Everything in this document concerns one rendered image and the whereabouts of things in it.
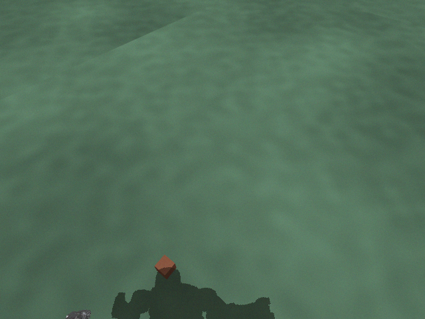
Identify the cube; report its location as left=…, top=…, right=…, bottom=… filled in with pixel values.
left=155, top=255, right=176, bottom=279

